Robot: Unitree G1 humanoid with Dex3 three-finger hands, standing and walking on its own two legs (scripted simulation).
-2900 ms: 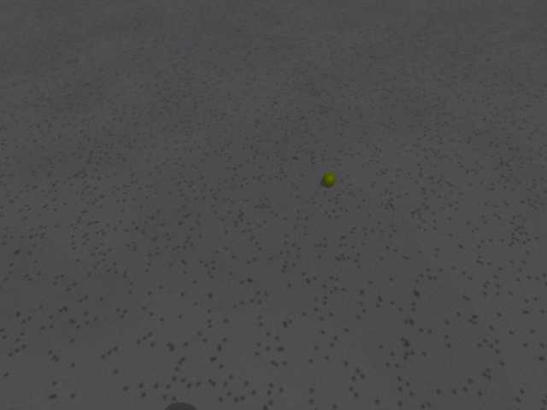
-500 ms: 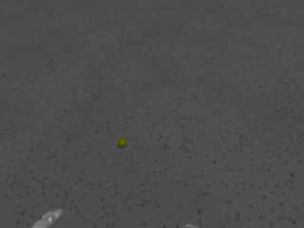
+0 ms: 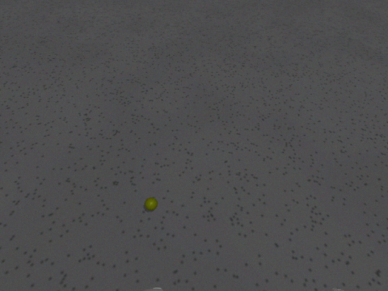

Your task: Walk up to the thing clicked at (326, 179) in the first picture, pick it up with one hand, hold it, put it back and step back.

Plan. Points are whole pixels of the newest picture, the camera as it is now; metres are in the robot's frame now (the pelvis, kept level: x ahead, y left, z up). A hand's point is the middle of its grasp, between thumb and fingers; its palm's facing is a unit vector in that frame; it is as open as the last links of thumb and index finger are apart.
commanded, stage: walk up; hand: left
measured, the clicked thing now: (151, 203) +0.64 +0.24 -0.72
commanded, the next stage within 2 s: none
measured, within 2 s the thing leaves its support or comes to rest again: neither
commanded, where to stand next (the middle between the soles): +0.31 +0.01 m, yaw +1 degrees
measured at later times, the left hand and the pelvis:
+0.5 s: hand (96, 241) +0.24 +0.25 -0.12, palm faces -0.04 -0.90 -0.43, open 7.4 cm; pelvis +0.16 -0.02 +0.00, yaw +0 degrees
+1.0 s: hand (95, 226) +0.29 +0.28 -0.16, palm faces -0.03 -0.95 -0.31, open 7.4 cm; pelvis +0.23 +0.02 +0.01, yaw +1 degrees
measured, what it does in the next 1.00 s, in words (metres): walks ahead: right foot, then left foot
